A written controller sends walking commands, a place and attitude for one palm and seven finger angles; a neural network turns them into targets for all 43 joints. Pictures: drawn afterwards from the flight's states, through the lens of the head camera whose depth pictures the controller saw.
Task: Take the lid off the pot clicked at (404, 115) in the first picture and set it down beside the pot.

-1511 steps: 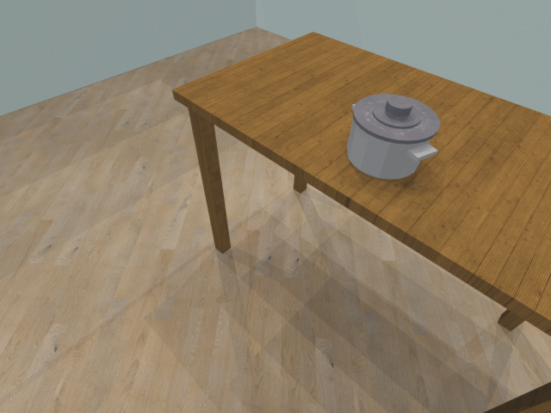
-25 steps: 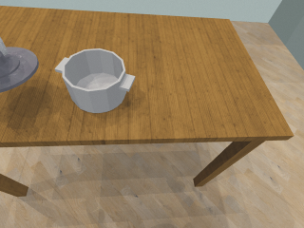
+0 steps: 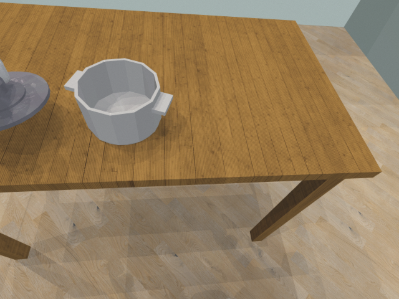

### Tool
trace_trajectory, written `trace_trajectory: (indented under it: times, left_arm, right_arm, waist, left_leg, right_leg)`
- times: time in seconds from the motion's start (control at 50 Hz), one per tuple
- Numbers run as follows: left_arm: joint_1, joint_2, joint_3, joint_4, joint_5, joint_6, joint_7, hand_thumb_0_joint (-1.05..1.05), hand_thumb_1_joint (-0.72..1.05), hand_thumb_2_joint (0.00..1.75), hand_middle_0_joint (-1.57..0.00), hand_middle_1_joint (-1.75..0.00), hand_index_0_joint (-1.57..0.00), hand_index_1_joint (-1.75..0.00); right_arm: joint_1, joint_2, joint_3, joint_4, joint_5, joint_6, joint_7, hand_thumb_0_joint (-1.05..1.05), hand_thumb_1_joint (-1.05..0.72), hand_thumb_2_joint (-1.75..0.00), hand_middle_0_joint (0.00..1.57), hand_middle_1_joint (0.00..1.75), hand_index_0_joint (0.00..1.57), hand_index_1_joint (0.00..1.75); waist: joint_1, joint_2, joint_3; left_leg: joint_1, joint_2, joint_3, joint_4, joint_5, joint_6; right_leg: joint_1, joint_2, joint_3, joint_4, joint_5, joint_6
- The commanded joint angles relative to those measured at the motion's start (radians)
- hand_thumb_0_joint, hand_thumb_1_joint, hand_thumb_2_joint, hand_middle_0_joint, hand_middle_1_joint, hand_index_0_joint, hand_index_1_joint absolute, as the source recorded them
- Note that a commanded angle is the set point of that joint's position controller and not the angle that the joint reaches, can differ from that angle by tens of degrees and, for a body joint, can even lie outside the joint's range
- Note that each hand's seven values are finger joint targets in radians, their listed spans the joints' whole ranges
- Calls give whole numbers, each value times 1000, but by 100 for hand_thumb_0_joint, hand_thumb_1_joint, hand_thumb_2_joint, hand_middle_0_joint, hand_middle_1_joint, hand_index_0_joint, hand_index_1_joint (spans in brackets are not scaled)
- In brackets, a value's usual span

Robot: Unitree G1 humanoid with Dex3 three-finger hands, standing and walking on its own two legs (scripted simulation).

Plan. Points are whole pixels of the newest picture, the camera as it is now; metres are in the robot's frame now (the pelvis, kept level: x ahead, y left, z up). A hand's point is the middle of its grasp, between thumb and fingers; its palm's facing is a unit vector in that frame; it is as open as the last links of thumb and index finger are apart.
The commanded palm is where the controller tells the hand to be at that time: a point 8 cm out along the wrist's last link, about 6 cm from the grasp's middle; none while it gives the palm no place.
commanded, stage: lower the lid onto the table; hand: left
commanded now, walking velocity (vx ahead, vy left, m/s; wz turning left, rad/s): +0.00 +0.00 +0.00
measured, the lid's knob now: out of the picture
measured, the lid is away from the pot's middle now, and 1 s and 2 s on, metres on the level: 0.22 0.23 0.23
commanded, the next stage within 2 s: open the fingers wide in 1.10 s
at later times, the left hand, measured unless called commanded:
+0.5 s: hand out of the picture +0.46 +0.34 +0.12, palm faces -0.47 -0.27 -0.84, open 8.3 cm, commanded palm +0.56 +0.34 +0.18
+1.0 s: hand out of the picture +0.47 +0.35 +0.09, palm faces -0.48 -0.26 -0.84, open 8.3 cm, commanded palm +0.57 +0.35 +0.14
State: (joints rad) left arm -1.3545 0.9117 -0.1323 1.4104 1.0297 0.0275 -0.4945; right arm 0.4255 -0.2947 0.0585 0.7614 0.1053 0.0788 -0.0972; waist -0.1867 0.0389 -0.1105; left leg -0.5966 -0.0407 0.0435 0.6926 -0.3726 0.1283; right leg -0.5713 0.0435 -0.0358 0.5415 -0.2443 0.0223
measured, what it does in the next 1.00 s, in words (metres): stands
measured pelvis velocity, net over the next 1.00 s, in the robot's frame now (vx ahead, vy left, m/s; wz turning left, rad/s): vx -0.01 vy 0.00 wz -0.02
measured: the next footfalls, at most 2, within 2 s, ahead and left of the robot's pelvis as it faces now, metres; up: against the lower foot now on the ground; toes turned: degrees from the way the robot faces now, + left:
none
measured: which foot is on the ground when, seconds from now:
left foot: down 0.00-1.00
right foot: down 0.00-1.00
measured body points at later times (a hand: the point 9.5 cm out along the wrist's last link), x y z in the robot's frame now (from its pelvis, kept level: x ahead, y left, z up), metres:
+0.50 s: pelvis -0.01 +0.00 -0.01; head +0.08 +0.03 +0.43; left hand +0.48 +0.35 +0.17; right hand -0.05 -0.28 -0.11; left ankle -0.03 +0.02 -0.72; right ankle +0.00 -0.15 -0.72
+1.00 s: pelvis -0.01 +0.00 -0.02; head +0.09 +0.04 +0.42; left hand +0.49 +0.36 +0.14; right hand -0.05 -0.27 -0.12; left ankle -0.03 +0.02 -0.72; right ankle +0.00 -0.15 -0.72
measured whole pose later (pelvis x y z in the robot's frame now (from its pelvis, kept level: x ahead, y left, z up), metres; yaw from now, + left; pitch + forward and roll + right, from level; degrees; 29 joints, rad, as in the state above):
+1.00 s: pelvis -0.01 +0.00 -0.02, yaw -1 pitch +19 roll -6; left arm -1.29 0.96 -0.10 1.40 1.02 -0.04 -0.47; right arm 0.41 -0.29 0.09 0.73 0.12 0.11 -0.13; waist -0.21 0.04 -0.12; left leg -0.75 -0.02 0.05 0.84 -0.43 0.13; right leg -0.72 0.06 -0.04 0.67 -0.29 0.03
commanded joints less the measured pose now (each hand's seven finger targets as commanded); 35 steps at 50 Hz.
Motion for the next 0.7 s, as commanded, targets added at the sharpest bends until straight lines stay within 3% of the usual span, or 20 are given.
trace_trajectory:
  times: [0.0, 0.04, 0.06, 0.14, 0.16, 0.22, 0.24, 0.26, 0.32, 0.36, 0.42, 0.44, 0.46, 0.5, 0.54, 0.56, 0.58, 0.64, 0.66, 0.68]
  left_arm:
    - [-537, 271, 51, -239, -2, -11, 58, 0, 68, 95, -83, -114, -69, -105]
    - [-538, 273, 44, -239, -5, -10, 59, 0, 68, 95, -83, -114, -69, -105]
    - [-541, 238, 21, -279, -16, -16, 56, 0, 68, 95, -83, -114, -69, -105]
    - [-514, 270, 42, -234, -7, -16, 61, 0, 68, 95, -83, -114, -69, -105]
    - [-495, 254, 30, -256, -18, -23, 58, 0, 68, 95, -83, -114, -69, -105]
    - [-509, 258, 39, -253, -18, -21, 60, 0, 68, 95, -83, -114, -69, -105]
    - [-500, 297, 62, -253, -13, -25, 63, 0, 68, 95, -83, -114, -69, -105]
    - [-500, 262, 37, -289, -27, -32, 59, 0, 68, 95, -83, -114, -69, -105]
    - [-499, 302, 64, -272, -17, -31, 63, 0, 68, 95, -83, -114, -69, -105]
    - [-492, 246, 29, -293, -31, -37, 58, 0, 68, 95, -83, -114, -69, -105]
    - [-471, 284, 57, -243, -19, -36, 61, 0, 68, 95, -83, -114, -69, -105]
    - [-451, 243, 30, -222, -21, -34, 60, 0, 68, 95, -83, -114, -69, -105]
    - [-435, 222, 16, -249, -34, -43, 57, 0, 68, 95, -83, -114, -69, -105]
    - [-431, 282, 58, -231, -24, -44, 62, 0, 68, 95, -83, -114, -69, -105]
    - [-438, 275, 48, -251, -30, -48, 61, 0, 68, 95, -83, -114, -69, -105]
    - [-443, 262, 39, -289, -42, -58, 58, 0, 68, 95, -83, -114, -69, -105]
    - [-459, 336, 92, -300, -30, -61, 66, 0, 68, 95, -83, -114, -69, -105]
    - [-459, 320, 76, -283, -26, -63, 66, 0, 68, 95, -83, -114, -69, -105]
    - [-450, 308, 70, -308, -34, -71, 64, 0, 68, 95, -83, -114, -69, -105]
    - [-445, 331, 90, -279, -24, -68, 67, 0, 68, 95, -83, -114, -69, -105]
  right_arm:
    - [158, -209, -66, -30, -2, -5, -25, 0, -90, -90, 20, 30, 20, 30]
    - [156, -209, -64, -33, 2, -4, -26, 0, -90, -90, 20, 30, 20, 30]
    - [144, -208, -62, -38, 5, -6, -30, 0, -90, -90, 20, 30, 20, 30]
    - [151, -207, -59, -33, 2, -4, -32, 0, -90, -90, 20, 30, 20, 30]
    - [139, -207, -54, -42, 7, -7, -37, 0, -90, -90, 20, 30, 20, 30]
    - [146, -206, -58, -34, 4, -6, -38, 0, -90, -90, 20, 30, 20, 30]
    - [148, -209, -56, -37, 4, -6, -40, 0, -90, -90, 20, 30, 20, 30]
    - [134, -207, -51, -41, 8, -9, -47, 0, -90, -90, 20, 30, 20, 30]
    - [150, -206, -57, -35, 6, -5, -46, 0, -90, -90, 20, 30, 20, 30]
    - [140, -203, -55, -40, 9, -9, -49, 0, -90, -90, 20, 30, 20, 30]
    - [145, -208, -55, -36, 5, -1, -47, 0, -90, -90, 20, 30, 20, 30]
    - [143, -205, -55, -40, 7, -4, -46, 0, -90, -90, 20, 30, 20, 30]
    - [129, -204, -48, -45, 11, -7, -50, 0, -90, -90, 20, 30, 20, 30]
    - [137, -207, -48, -44, 8, -2, -53, 0, -90, -90, 20, 30, 20, 30]
    - [135, -206, -48, -46, 13, -1, -55, 0, -90, -90, 20, 30, 20, 30]
    - [123, -205, -43, -48, 15, -4, -60, 0, -90, -90, 20, 30, 20, 30]
    - [140, -208, -49, -39, 9, 0, -59, 0, -90, -90, 20, 30, 20, 30]
    - [147, -203, -51, -43, 12, 2, -61, 0, -90, -90, 20, 30, 20, 30]
    - [135, -199, -47, -44, 14, -2, -65, 0, -90, -90, 20, 30, 20, 30]
    - [148, -202, -52, -39, 10, 3, -63, 0, -90, -90, 20, 30, 20, 30]
  waist:
    - [-3, 201, -418]
    - [-6, 199, -406]
    - [0, 249, -422]
    - [-8, 217, -391]
    - [0, 233, -399]
    - [-7, 243, -393]
    - [-4, 219, -391]
    - [0, 253, -416]
    - [-6, 236, -420]
    - [-4, 274, -422]
    - [-9, 225, -389]
    - [-15, 219, -375]
    - [-6, 246, -378]
    - [-9, 202, -378]
    - [-11, 202, -387]
    - [-3, 258, -403]
    - [0, 246, -434]
    - [-12, 240, -435]
    - [-4, 277, -447]
    - [-9, 255, -448]
  left_leg:
    - [498, 86, -160, -15, 759, -143]
    - [464, 81, -148, -23, 702, -135]
    - [502, 87, -155, -17, 780, -151]
    - [442, 81, -143, -17, 654, -130]
    - [456, 85, -153, -14, 707, -143]
    - [451, 89, -154, -17, 630, -136]
    - [426, 84, -151, -16, 607, -130]
    - [447, 87, -149, -10, 673, -141]
    - [434, 84, -146, 2, 659, -135]
    - [469, 92, -160, 6, 737, -152]
    - [414, 90, -156, 4, 631, -138]
    - [392, 85, -148, 2, 590, -128]
    - [407, 91, -155, 0, 636, -140]
    - [374, 85, -147, 8, 578, -127]
    - [348, 81, -137, 3, 532, -117]
    - [379, 85, -137, 9, 605, -131]
    - [400, 88, -146, 23, 625, -136]
    - [384, 82, -139, 31, 626, -131]
    - [415, 86, -139, 42, 710, -145]
    - [419, 92, -151, 48, 698, -148]
  right_leg:
    - [-59, 54, -15, 1, 199, -34]
    - [-42, 51, -12, 0, 201, -34]
    - [-66, 52, -22, 10, 209, -41]
    - [-61, 53, -13, 8, 178, -35]
    - [-69, 55, -22, 20, 185, -41]
    - [-89, 52, -15, 14, 150, -36]
    - [-68, 53, -14, 17, 156, -36]
    - [-72, 54, -20, 30, 171, -41]
    - [-67, 56, -14, 31, 178, -35]
    - [-104, 58, -27, 43, 177, -40]
    - [-105, 57, -18, 39, 149, -34]
    - [-105, 57, -17, 39, 148, -35]
    - [-115, 58, -27, 51, 147, -40]
    - [-98, 57, -17, 51, 144, -34]
    - [-76, 55, -11, 52, 150, -35]
    - [-90, 56, -17, 63, 159, -40]
    - [-86, 58, -13, 67, 162, -35]
    - [-87, 59, -13, 68, 177, -31]
    - [-101, 63, -21, 81, 185, -35]
    - [-120, 63, -20, 81, 169, -29]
